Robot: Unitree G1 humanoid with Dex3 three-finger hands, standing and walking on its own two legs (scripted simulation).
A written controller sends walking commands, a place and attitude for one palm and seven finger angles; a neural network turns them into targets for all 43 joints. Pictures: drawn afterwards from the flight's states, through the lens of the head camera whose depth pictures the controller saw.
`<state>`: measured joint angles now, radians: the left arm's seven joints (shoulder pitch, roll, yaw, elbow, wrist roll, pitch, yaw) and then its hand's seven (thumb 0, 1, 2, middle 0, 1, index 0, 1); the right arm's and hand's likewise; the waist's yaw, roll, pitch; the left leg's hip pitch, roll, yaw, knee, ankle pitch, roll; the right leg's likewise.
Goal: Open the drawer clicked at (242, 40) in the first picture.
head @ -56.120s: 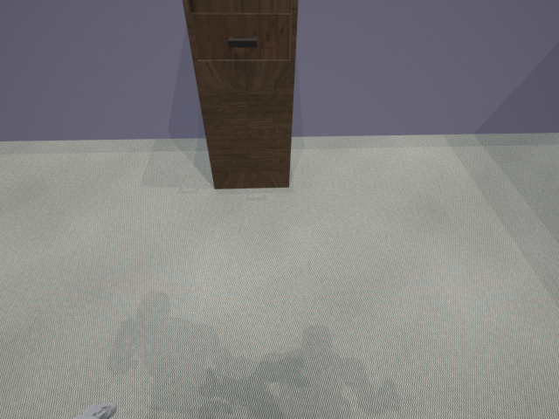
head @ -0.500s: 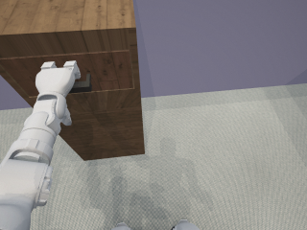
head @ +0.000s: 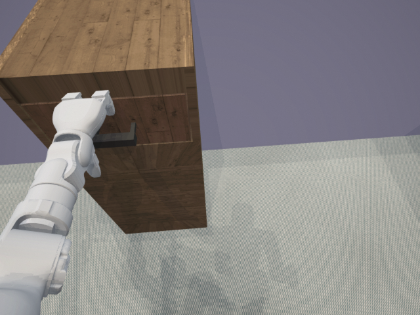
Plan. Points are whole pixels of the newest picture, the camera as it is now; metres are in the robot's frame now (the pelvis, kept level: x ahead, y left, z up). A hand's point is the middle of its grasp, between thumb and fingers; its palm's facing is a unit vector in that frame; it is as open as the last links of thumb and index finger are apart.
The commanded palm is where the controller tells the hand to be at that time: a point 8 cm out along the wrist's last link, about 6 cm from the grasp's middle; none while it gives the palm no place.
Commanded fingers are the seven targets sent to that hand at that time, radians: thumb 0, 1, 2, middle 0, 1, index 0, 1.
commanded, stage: lift the fingers back up to retry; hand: left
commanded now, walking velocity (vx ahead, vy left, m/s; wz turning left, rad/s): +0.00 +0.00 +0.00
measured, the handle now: (114, 133) +0.51 +0.22 +0.01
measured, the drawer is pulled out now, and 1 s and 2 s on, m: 0.00 0.00 0.00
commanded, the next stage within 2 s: re-aim the fingers above the handle in 0.02 s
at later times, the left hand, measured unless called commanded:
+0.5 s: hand (85, 138) +0.45 +0.25 +0.07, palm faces -0.02 +0.02 -1.00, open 13.8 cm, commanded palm +0.43 +0.24 +0.13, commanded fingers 0.00 -0.50 0.30 -0.30 -1.20 -0.30 -1.20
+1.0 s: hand (84, 144) +0.44 +0.26 +0.06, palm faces -0.10 +0.03 -0.99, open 13.8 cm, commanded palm +0.43 +0.24 +0.13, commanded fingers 0.00 -0.50 0.30 -0.30 -1.20 -0.30 -1.20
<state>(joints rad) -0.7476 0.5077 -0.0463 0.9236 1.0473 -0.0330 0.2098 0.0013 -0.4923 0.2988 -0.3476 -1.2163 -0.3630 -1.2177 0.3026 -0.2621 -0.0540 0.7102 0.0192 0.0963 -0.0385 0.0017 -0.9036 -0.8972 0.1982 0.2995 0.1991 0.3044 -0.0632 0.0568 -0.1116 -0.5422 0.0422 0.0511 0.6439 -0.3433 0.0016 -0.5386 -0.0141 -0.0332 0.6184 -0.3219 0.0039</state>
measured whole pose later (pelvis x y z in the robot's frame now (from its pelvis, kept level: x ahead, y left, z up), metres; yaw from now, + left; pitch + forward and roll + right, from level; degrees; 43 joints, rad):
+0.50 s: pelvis +0.00 +0.00 +0.00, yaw +0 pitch +14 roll -1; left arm -0.70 0.52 -0.02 0.90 1.05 -0.03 0.22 0.00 -0.49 0.30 -0.32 -1.20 -0.32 -1.21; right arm 0.32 -0.26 -0.07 0.72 0.02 0.10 -0.03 0.00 -0.90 -0.90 0.20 0.30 0.20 0.30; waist -0.06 0.06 -0.11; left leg -0.54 0.05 0.05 0.64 -0.34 0.00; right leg -0.54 -0.01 -0.03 0.62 -0.32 0.00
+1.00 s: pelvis -0.01 +0.00 +0.00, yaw +0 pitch +13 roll +0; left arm -0.75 0.53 -0.07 0.96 1.04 0.00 0.17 0.00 -0.49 0.30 -0.32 -1.20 -0.32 -1.20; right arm 0.33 -0.26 -0.06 0.72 0.02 0.08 -0.05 0.00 -0.90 -0.90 0.20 0.30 0.20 0.30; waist -0.06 0.05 -0.09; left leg -0.53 0.04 0.06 0.62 -0.32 0.00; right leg -0.53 -0.01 -0.02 0.60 -0.30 0.01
